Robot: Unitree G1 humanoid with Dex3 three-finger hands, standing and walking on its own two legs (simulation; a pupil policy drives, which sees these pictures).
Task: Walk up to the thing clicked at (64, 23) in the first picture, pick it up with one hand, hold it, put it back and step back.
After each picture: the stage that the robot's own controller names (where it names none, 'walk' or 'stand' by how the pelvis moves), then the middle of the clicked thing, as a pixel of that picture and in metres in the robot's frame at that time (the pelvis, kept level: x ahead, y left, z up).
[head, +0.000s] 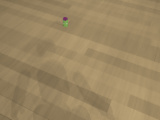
stand; (65, 22) +1.78 +0.23 -0.72
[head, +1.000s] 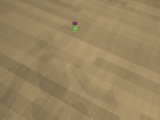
walk; (74, 26) +1.65 +0.09 -0.70
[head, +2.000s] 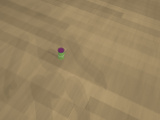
walk; (61, 53) +1.09 +0.16 -0.71
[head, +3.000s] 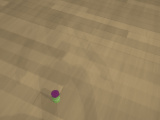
walk; (55, 96) +0.63 +0.19 -0.71
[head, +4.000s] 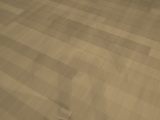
walk; out of the picture +0.38 +0.20 -0.70
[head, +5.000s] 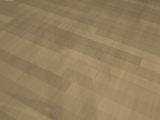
stand; out of the picture +0.31 +0.16 -0.72
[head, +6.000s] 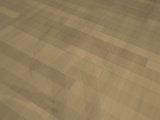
stand; out of the picture +0.31 +0.15 -0.72
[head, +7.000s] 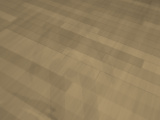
stand; out of the picture +0.31 +0.17 -0.73
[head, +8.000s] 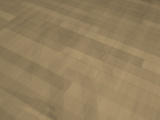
stand; out of the picture +0.30 +0.17 -0.73
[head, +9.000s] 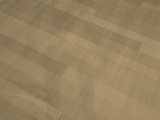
go down; out of the picture +0.31 +0.17 -0.71
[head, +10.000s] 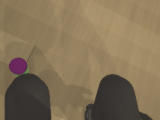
go down; (20, 68) +0.38 +0.22 -0.28
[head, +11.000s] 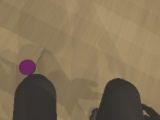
close in; (29, 70) +0.38 +0.22 -0.29
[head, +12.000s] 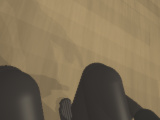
close in; out of the picture +0.36 +0.25 -0.21
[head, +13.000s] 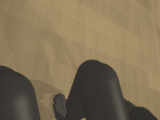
close; out of the picture +0.36 +0.26 -0.21
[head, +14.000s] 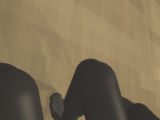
lift; out of the picture +0.36 +0.25 -0.22
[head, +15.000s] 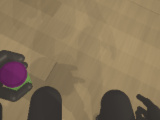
lift; (17, 80) +0.31 +0.21 -0.03
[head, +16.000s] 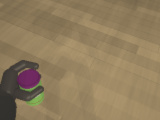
hold; (31, 88) +0.32 +0.17 +0.01
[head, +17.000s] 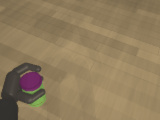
hold; (33, 90) +0.32 +0.17 +0.00
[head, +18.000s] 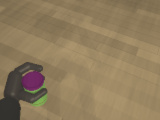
crouch; (35, 89) +0.32 +0.16 +0.00
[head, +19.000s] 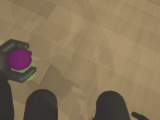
crouch; (23, 66) +0.38 +0.20 -0.08
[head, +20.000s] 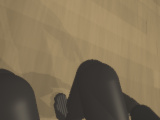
lower; out of the picture +0.38 +0.29 -0.21
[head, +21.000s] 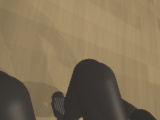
lower; out of the picture +0.39 +0.29 -0.21
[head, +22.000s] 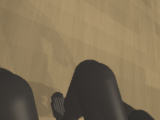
lower; out of the picture +0.38 +0.28 -0.22
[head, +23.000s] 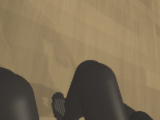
lower; out of the picture +0.37 +0.27 -0.22
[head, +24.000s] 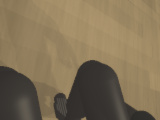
loosen; out of the picture +0.36 +0.25 -0.22
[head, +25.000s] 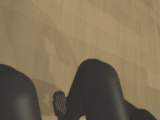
withdraw; out of the picture +0.35 +0.25 -0.22
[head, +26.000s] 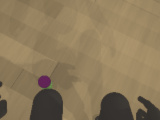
walk; (45, 83) +0.37 +0.19 -0.43
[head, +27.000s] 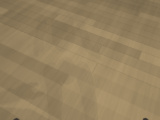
stand; out of the picture +0.30 +0.16 -0.66
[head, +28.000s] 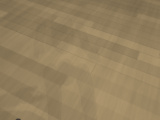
stand; out of the picture +0.32 +0.17 -0.67
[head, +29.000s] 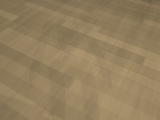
stand; out of the picture +0.33 +0.15 -0.72
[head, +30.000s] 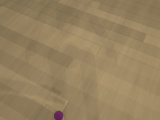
walk; (59, 117) +0.37 +0.17 -0.69
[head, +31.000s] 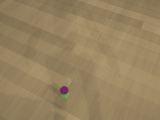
walk; (64, 92) +0.57 +0.15 -0.70
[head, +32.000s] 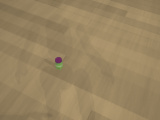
walk; (58, 63) +0.90 +0.22 -0.69
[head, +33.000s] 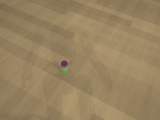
stand; (64, 66) +0.95 +0.16 -0.72
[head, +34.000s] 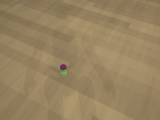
stand; (63, 70) +0.95 +0.17 -0.73
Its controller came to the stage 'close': yes
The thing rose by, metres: 0.71
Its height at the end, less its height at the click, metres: +0.00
